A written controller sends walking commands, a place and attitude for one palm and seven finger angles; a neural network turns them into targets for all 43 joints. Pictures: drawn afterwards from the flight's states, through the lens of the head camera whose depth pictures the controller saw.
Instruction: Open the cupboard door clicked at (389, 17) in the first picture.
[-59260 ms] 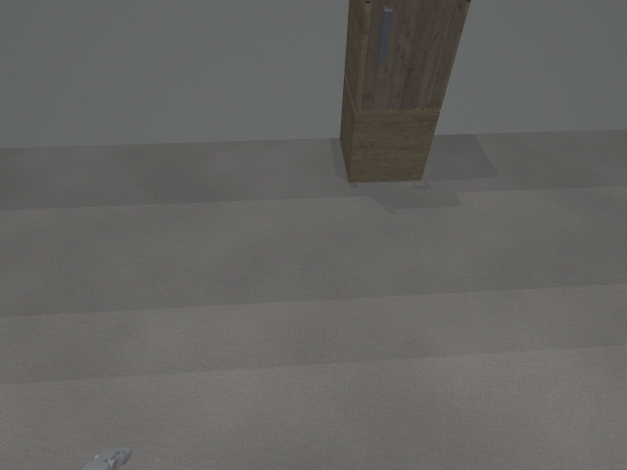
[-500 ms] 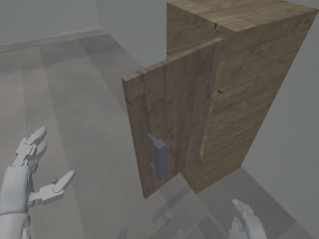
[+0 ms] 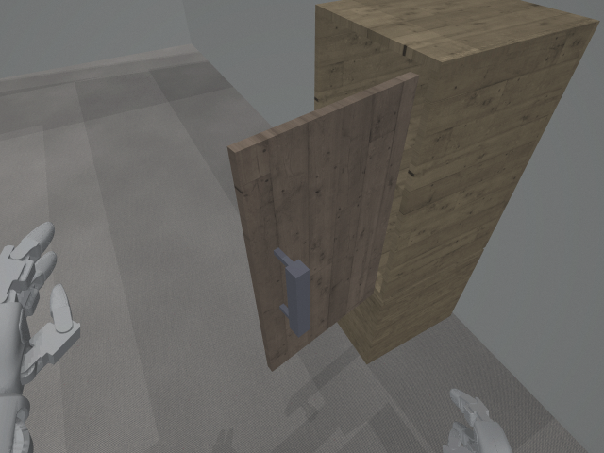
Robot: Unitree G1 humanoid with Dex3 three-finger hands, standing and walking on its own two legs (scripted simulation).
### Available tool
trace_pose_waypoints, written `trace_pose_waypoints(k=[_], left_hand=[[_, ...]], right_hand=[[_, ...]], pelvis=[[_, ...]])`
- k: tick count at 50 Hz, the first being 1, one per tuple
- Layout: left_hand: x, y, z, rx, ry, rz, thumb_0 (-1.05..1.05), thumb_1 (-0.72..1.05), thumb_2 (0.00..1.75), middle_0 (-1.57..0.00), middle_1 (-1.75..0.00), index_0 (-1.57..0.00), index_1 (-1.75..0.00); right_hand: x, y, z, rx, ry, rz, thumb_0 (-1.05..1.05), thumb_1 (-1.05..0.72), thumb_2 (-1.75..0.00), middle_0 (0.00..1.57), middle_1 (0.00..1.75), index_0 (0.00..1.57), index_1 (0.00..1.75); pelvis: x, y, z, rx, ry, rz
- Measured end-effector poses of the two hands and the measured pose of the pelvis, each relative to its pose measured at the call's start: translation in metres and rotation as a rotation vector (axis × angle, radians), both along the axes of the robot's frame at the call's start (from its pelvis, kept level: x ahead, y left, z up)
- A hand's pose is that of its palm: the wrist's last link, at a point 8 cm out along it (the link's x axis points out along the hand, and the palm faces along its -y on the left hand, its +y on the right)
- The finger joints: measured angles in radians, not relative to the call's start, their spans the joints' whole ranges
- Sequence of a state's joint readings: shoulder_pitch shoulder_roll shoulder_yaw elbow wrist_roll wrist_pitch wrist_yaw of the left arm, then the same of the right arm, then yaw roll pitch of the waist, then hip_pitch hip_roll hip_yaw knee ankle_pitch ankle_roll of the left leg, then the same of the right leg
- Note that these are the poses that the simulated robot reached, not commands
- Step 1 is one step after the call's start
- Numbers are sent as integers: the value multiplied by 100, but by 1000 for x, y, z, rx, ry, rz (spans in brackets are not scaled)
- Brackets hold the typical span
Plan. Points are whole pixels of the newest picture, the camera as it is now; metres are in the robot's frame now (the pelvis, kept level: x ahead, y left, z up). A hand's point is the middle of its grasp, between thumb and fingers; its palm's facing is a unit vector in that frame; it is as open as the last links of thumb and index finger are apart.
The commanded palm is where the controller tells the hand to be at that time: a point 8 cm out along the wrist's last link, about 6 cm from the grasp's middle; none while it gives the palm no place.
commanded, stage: draw the hand back to the body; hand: left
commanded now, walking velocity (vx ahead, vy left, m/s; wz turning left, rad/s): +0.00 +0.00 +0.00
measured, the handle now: (290, 292) +0.38 +0.07 -0.04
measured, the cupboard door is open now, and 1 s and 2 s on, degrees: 100 100 100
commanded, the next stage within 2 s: step back with the hand held close in 0.04 s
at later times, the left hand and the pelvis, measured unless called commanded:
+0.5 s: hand (96, 319) +0.20 +0.24 +0.15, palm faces +0.33 -0.79 -0.51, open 7.4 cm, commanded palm +0.14 +0.28 +0.17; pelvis -0.01 -0.01 +0.00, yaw -1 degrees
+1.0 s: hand out of the picture +0.11 +0.30 +0.15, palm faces +0.44 -0.74 -0.51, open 7.4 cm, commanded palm +0.04 +0.33 +0.17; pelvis -0.09 +0.02 -0.02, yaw +3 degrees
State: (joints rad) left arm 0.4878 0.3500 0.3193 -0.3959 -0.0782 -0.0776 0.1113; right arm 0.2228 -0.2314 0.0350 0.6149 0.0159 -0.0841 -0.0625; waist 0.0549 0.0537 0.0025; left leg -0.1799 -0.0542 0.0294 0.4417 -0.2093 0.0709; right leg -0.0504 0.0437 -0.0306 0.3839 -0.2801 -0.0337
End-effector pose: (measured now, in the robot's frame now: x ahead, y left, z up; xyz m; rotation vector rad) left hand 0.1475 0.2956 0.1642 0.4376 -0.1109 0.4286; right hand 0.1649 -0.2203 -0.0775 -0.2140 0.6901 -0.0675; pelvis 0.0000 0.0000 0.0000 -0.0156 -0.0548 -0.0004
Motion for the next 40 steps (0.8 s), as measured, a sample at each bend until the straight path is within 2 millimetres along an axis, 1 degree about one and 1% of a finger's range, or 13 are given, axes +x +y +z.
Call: trace_pose_waypoints(k=[5,9,16,21,26,32,40], left_hand=[[0,-5,10,26,-29,1,1,89,89,-21,-30,-21,-30],[1,-8,9,22,-14,7,1,89,90,-21,-30,-21,-30],[9,-13,16,97,-14,-17,1,89,90,-21,-30,-21,-30],[15,-18,12,115,34,-58,1,89,90,-21,-30,-21,-30],[14,-17,9,129,54,-87,1,89,90,-21,-30,-22,-30],[2,-11,9,134,21,-109,1,89,90,-22,-30,-22,-30],[-33,7,9,146,-17,-111,1,89,90,-22,-30,-22,-30]], right_hand=[[3,-5,0,9,-12,0,2,-91,-90,21,30,20,30],[5,-9,-1,18,-14,-3,2,-91,-90,21,30,20,30],[7,-24,-3,0,19,-33,2,-91,-90,21,30,20,30],[0,-36,-6,-13,56,-86,2,-91,-90,21,30,20,30],[-14,-42,-5,-28,85,-129,2,-91,-90,21,30,20,30],[-33,-40,2,-55,87,-146,2,-91,-90,21,30,20,30],[-61,-24,8,-84,63,-127,2,-91,-90,21,30,20,30]], pelvis=[[0,-5,0,2,-5,0],[1,-10,1,4,-5,-2],[0,-14,0,-4,36,-6],[-2,-13,0,1,57,-18],[-10,-12,-1,-1,66,-27],[-25,-8,-3,-9,65,-28],[-52,6,-6,-31,56,-18]])
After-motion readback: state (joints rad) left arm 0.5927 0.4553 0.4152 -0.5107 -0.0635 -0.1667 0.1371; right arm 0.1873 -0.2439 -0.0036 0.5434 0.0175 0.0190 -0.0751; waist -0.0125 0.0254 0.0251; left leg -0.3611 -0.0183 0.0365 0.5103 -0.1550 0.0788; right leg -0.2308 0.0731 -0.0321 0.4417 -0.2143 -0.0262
